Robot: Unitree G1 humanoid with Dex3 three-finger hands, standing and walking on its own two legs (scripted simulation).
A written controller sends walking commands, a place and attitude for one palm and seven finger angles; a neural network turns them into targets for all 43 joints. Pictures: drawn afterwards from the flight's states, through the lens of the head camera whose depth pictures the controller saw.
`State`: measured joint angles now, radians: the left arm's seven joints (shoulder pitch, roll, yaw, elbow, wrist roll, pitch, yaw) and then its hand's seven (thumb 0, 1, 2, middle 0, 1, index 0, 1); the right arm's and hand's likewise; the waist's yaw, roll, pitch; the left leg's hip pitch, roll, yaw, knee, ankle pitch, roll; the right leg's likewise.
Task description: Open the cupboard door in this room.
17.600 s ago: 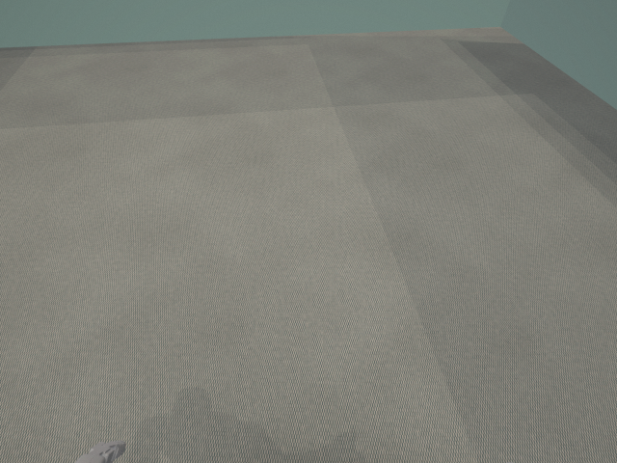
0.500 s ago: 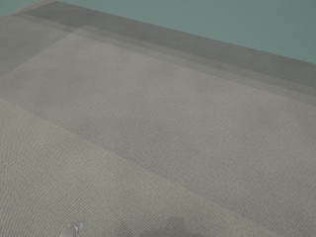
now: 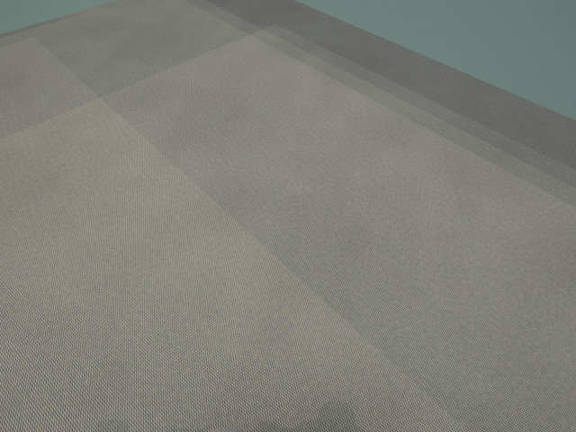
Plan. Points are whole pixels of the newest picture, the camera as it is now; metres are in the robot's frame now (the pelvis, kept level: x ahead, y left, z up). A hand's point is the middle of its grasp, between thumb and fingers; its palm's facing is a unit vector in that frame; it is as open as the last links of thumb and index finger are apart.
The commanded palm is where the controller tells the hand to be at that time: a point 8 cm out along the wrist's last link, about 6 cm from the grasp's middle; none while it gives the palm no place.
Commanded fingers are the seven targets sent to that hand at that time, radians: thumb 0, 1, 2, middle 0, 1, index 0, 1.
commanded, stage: turn or walk to find it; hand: left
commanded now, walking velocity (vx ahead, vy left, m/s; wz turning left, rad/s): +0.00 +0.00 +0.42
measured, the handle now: out of the picture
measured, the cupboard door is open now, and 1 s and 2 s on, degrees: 0 0 0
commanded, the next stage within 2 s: stand and wait in 1.64 s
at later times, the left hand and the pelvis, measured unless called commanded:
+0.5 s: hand out of the picture +0.05 +0.23 -0.15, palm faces +0.19 -0.95 -0.26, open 7.4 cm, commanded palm none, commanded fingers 0.00 0.90 0.90 -0.20 -0.30 -0.20 -0.30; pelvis -0.02 +0.01 +0.01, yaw +11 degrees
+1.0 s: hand out of the picture -0.10 +0.18 -0.16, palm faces +0.45 -0.86 -0.25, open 7.4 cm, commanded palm none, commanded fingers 0.00 0.90 0.90 -0.20 -0.30 -0.20 -0.30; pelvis -0.04 -0.01 +0.00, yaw +25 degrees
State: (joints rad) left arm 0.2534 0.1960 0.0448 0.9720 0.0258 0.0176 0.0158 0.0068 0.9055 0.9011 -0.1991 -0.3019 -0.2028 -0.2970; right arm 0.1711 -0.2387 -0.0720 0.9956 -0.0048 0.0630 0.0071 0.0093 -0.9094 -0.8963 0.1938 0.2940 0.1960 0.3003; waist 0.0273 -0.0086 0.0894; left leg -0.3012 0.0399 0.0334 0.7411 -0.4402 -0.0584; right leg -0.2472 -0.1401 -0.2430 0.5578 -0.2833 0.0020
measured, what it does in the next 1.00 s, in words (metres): steps on the spot, turning left: left foot, then right foot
